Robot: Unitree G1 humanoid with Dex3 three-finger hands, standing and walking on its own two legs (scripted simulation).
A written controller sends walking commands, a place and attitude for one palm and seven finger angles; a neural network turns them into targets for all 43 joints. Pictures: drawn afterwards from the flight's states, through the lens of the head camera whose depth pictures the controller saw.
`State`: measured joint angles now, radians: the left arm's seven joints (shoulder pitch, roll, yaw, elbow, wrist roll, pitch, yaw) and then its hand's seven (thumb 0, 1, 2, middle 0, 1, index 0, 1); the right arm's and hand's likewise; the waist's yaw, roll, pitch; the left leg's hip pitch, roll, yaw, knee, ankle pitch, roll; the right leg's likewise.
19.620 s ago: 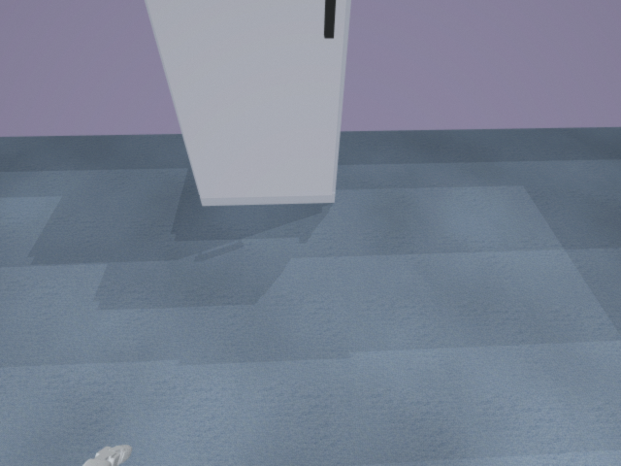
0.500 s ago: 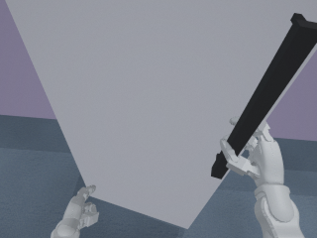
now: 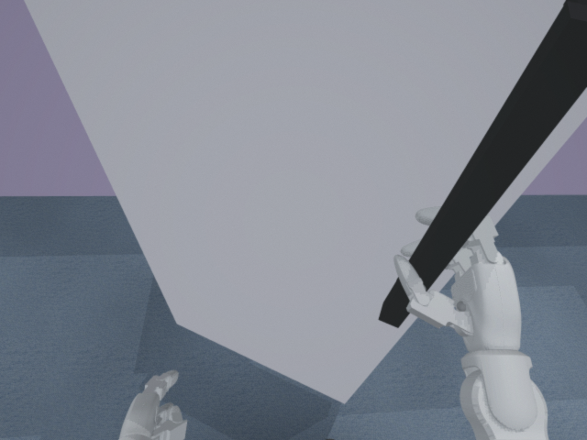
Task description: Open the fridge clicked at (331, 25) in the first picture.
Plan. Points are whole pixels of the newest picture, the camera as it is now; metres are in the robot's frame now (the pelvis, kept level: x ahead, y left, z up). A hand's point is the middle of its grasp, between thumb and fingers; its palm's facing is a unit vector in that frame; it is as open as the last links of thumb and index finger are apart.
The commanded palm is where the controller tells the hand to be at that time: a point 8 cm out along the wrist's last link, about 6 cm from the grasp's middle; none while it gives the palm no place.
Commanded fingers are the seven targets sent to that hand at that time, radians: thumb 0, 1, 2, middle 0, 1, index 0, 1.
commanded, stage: walk backward, drawing the door open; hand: right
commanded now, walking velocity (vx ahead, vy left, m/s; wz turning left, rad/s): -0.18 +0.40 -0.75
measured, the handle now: (451, 214) +0.31 -0.10 +0.22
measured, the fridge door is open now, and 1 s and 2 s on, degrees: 27 45 72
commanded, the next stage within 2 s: none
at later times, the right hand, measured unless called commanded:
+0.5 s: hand (374, 351) +0.19 -0.04 +0.15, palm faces +0.33 +0.91 -0.25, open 7.7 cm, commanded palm +0.15 -0.07 +0.16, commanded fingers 0.00 -0.90 -0.90 0.45 1.40 0.45 1.40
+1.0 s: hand (305, 393) +0.15 +0.02 +0.16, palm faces +0.78 +0.60 -0.19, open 6.8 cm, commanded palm +0.08 +0.01 +0.16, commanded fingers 0.00 -0.90 -0.90 0.45 1.40 0.45 1.40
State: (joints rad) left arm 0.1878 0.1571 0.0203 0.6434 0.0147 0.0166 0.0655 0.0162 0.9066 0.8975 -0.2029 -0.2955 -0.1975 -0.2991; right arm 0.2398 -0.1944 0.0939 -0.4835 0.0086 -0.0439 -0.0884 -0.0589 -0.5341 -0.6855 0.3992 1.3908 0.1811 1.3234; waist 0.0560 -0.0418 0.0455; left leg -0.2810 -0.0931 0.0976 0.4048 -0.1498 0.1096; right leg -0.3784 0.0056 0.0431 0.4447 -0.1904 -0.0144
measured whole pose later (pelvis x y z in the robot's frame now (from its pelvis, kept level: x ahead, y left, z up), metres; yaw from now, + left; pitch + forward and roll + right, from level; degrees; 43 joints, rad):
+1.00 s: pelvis +0.04 +0.36 +0.00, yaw -47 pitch -1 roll +4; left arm 0.12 0.15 0.03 0.63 0.01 -0.11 0.06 0.01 0.91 0.90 -0.20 -0.30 -0.20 -0.30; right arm -0.04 -0.27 -0.11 -0.42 0.03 -0.07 -0.05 -0.04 -0.58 -0.84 0.46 1.40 0.25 1.38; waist 0.00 -0.01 0.25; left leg -0.51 -0.01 0.03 0.98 -0.38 -0.05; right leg -0.29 -0.10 0.03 0.54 -0.24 0.03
